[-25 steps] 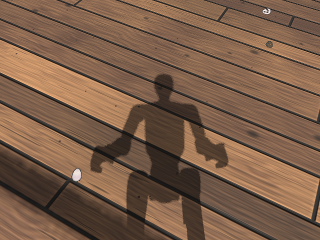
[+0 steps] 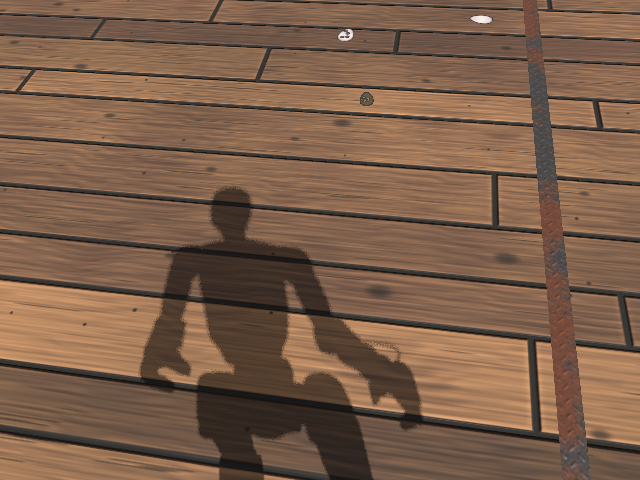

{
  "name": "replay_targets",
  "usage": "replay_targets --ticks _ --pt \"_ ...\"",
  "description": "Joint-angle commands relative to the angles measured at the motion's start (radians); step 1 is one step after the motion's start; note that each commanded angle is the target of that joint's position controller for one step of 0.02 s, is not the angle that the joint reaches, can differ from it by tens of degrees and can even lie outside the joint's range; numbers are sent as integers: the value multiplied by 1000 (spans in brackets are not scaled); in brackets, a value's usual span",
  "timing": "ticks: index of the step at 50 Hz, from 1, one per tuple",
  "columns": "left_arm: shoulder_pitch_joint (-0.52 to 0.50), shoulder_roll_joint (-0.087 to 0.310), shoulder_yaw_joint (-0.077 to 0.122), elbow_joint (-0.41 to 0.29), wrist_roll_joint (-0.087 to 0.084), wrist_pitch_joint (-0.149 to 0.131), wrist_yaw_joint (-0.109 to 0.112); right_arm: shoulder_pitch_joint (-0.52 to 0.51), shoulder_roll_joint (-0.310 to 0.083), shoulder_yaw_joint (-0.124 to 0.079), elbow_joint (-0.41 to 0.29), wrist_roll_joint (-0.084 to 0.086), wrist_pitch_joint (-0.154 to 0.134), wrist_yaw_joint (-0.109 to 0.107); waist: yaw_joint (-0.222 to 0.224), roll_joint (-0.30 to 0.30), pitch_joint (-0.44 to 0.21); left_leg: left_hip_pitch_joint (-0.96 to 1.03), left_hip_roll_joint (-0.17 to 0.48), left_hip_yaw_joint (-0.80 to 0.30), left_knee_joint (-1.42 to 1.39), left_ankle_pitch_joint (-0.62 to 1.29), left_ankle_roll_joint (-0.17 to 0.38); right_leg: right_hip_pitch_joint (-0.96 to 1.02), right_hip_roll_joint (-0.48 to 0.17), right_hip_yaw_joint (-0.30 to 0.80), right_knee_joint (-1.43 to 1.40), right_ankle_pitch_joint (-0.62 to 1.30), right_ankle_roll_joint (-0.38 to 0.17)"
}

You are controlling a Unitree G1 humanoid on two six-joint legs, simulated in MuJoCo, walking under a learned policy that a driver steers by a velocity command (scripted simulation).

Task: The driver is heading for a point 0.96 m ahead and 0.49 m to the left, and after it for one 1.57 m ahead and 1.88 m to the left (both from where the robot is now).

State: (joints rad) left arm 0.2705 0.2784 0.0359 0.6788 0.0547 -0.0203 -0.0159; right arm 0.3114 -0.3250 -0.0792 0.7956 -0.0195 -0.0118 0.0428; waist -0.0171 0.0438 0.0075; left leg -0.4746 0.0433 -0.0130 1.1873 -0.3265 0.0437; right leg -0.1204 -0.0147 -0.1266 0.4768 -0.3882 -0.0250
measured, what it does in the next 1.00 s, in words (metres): walks ahead, turning left: left foot, then right foot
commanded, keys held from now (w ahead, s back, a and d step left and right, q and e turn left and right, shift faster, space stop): w+q+shift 1.00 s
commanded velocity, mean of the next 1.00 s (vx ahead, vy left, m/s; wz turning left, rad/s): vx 0.94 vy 0.00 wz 0.81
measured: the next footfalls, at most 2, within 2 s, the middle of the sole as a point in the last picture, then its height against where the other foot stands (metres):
left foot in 0.32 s outside the picture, level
right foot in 0.72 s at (321, 325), level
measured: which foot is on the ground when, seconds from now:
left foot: up 0.00-0.30, down 0.32-0.70, up 0.72-1.00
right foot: down 0.00-0.28, up 0.30-0.70, down 0.72-1.00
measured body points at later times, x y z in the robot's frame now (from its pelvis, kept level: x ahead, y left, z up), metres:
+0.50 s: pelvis +0.38 +0.04 -0.01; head +0.40 +0.04 +0.44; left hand +0.51 +0.32 -0.07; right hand +0.47 -0.24 -0.14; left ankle +0.34 +0.03 -0.73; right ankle +0.48 -0.13 -0.64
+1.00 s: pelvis +0.81 +0.20 +0.00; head +0.82 +0.22 +0.45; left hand +0.55 +0.36 -0.12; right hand +1.16 +0.23 -0.06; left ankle +0.80 +0.35 -0.65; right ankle +0.82 +0.04 -0.73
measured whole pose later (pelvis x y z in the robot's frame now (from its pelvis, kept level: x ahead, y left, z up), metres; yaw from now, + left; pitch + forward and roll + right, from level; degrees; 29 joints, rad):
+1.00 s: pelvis +0.81 +0.20 +0.00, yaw +51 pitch +1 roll -3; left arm 0.50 0.34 0.06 0.88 0.03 -0.10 0.00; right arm 0.02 -0.36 -0.04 0.62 -0.03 0.01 0.08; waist 0.06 0.06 0.01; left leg -0.80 0.06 0.02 1.18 -0.11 0.10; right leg 0.02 -0.01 -0.22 0.31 -0.33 0.03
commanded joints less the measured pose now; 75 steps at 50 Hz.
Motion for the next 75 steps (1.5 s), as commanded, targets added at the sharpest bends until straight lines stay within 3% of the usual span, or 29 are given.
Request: replay_targets --ticks 1,10,13,15,16,17,18,20,23,26,31,33,35,36,37,38,41,44,52,55,57,58,59,60,61,63,66,71,75 --pt "56 91 16 -6 -14 -44 8 -71 -88 -9 -52 -8 1 27 39 -177 72 -296 10 -40 43 152 -12 147 -211 124 -286 314 -30" --pt "142 109 5 124 -24 -84 36 -280 3 57 -132 9 5 49 0 -118 155 -155 -76 230 -357 278 104 149 -176 -167 -336 1235 23" --pt "89 216 34 119 -9 -55 69 -1 -73 33 -66 16 17 29 -165 -200 -42 142 -157 229 -373 157 168 245 -233 -153 41 1706 29" --pt "-33 241 48 81 -13 -33 56 371 -176 -27 45 11 13 2 -343 -127 -166 568 -150 84 -518 67 249 0 -182 -114 672 1351 -6" --pt "-71 70 4 70 -4 -47 22 276 -199 -39 58 22 15 -20 -227 112 -35 600 -53 -104 -561 -16 276 -329 22 -76 1039 136 -15" --pt "-26 20 -16 -45 -23 -74 15 152 -263 -49 10 0 21 -19 -80 206 -94 747 110 -630 -711 -11 443 -676 112 110 1261 -77 28" --pt "-65 78 -20 -78 -12 -102 13 149 -239 -52 -7 6 17 -22 -101 60 -119 735 184 -819 -913 -200 452 -750 61 240 1205 -21 13" --pt "-77 116 -18 -62 -6 -112 12 98 -133 -29 9 -2 0 -31 -4 -136 66 458 146 -698 -1003 -185 363 -679 -30 237 999 57 16" --pt "-68 91 -35 -63 30 -48 8 45 -112 -8 -1 10 -50 -44 74 -140 122 183 18 -474 -1020 -24 316 -546 -100 210 798 45 75" --pt "-257 72 -53 -143 14 -37 -9 64 -136 -16 -6 16 -74 -40 18 -91 162 51 -61 -365 -1065 167 284 -466 -105 130 484 228 107" --pt "-379 61 -61 -196 -23 -48 -7 146 -173 -37 19 26 -71 -31 -87 7 59 284 -48 -357 -965 643 192 -344 -9 102 127 483 66" --pt "-292 110 -41 -175 -21 -55 7 115 -200 -44 12 24 -72 -39 -40 14 -23 361 -46 -363 -826 873 144 -181 41 117 50 420 46" --pt "40 212 9 -91 -34 -63 36 14 -260 -56 -9 10 -80 -33 164 25 -206 302 -63 -364 -443 926 101 184 29 145 63 279 26" --pt "274 277 42 -38 -16 -66 58 -37 -179 -36 -34 4 -94 -32 262 -38 -314 150 -111 -308 -139 675 93 426 -111 264 92 31 4" --pt "319 330 54 -20 30 -67 63 -9 8 12 -83 25 -95 -36 196 -317 -364 -144 -205 -210 164 -197 86 595 -396 673 -33 -274 -34" --pt "171 327 64 -39 20 -60 47 68 -39 25 -119 43 -85 -36 88 -442 -397 -267 -164 -156 264 -122 91 530 -457 1047 -219 -419 -100" --pt "26 120 27 -27 5 -52 33 -76 -103 12 -89 -9 -38 -9 66 -90 -88 -258 -15 -84 183 65 66 163 -319 575 -225 -163 -78" --pt "117 67 12 77 -20 -81 19 -156 -16 40 -155 -18 -1 25 35 -129 12 -307 54 -76 163 77 56 59 -287 334 -270 85 -51" --pt "150 127 22 148 -21 -117 14 -426 -8 75 -275 -16 8 65 20 -66 171 -235 19 142 -303 330 97 20 -192 -140 -385 654 7" --pt "201 209 38 150 -23 -92 36 -367 -33 66 -238 -11 -3 56 -26 -128 72 -45 -105 236 -407 266 148 175 -210 -178 -193 1344 27" --pt "146 269 56 128 -18 -53 48 -78 -97 33 -156 -7 -10 32 -183 -169 -85 267 -165 200 -417 163 190 148 -258 -151 194 1526 13" --pt "97 265 56 100 -14 -41 43 150 -147 0 -78 -5 -15 11 -269 -146 -180 551 -171 124 -498 148 227 -1 -259 -125 504 1375 3" --pt "66 217 56 89 -15 -38 27 150 -203 -43 -56 31 0 -19 -234 30 -165 743 -105 -39 -573 74 243 -274 -75 -114 891 441 31" --pt "143 129 27 -34 -23 -61 14 31 -342 -63 -109 -17 22 -20 -59 212 -247 972 162 -600 -679 128 435 -693 40 -10 1246 -113 91" --pt "26 170 22 -80 -27 -88 17 110 -316 -67 -132 -17 29 -34 -138 3 -337 978 203 -774 -837 -8 464 -775 13 187 1236 -38 74" --pt "-28 148 7 -84 -22 -100 21 68 -216 -49 -74 0 2 -49 -34 -130 -43 619 155 -663 -943 37 380 -729 -83 205 977 10 64" --pt "37 120 -4 -48 24 -37 18 -21 -126 -9 -81 5 -49 -57 79 -139 26 270 45 -450 -954 174 336 -525 -141 196 786 -42 95" --pt "-204 36 -43 -137 -10 -38 -14 29 -105 -4 -39 17 -94 -35 7 -53 94 68 -63 -266 -1052 315 249 -335 -133 116 284 432 69" --pt "-266 79 -28 -131 -26 -41 -16 119 -146 -11 6 25 -99 -28 -56 -49 61 347 6 -248 -1040 613 200 -322 -54 73 115 547 5"
Keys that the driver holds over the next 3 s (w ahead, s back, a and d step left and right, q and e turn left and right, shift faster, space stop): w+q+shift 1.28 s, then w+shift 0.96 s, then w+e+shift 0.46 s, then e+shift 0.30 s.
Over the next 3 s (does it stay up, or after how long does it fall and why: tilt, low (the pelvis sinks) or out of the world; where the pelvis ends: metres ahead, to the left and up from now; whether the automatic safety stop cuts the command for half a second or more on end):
stays up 1.43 1.96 -0.02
